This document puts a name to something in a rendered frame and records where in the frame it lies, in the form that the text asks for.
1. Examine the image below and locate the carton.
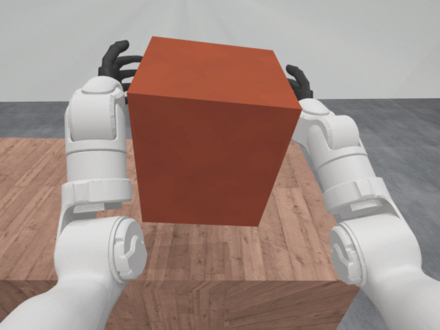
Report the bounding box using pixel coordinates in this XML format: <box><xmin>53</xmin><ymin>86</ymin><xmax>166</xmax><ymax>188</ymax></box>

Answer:
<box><xmin>126</xmin><ymin>36</ymin><xmax>303</xmax><ymax>227</ymax></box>

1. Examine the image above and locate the robot left forearm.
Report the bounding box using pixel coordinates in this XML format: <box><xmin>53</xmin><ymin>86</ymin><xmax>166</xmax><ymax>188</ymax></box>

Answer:
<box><xmin>54</xmin><ymin>76</ymin><xmax>133</xmax><ymax>274</ymax></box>

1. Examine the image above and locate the robot right forearm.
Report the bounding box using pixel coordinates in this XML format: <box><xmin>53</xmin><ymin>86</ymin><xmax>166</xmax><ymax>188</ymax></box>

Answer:
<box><xmin>291</xmin><ymin>98</ymin><xmax>421</xmax><ymax>260</ymax></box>

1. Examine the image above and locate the robot right upper arm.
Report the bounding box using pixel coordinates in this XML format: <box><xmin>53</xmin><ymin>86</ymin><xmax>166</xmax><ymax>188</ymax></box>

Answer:
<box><xmin>329</xmin><ymin>212</ymin><xmax>440</xmax><ymax>330</ymax></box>

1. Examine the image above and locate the right robot hand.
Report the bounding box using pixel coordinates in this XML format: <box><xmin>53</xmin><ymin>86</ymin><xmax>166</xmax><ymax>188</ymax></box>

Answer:
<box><xmin>286</xmin><ymin>65</ymin><xmax>313</xmax><ymax>101</ymax></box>

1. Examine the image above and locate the left robot hand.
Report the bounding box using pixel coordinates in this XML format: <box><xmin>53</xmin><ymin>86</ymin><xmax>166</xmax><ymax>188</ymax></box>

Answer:
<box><xmin>98</xmin><ymin>40</ymin><xmax>143</xmax><ymax>105</ymax></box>

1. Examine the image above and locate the pedestal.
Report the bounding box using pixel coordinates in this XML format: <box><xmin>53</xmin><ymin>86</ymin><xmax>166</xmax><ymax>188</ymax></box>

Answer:
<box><xmin>0</xmin><ymin>137</ymin><xmax>360</xmax><ymax>330</ymax></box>

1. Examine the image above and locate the robot left upper arm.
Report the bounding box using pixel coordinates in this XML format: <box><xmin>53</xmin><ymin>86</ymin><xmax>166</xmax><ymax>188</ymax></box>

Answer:
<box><xmin>0</xmin><ymin>216</ymin><xmax>147</xmax><ymax>330</ymax></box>

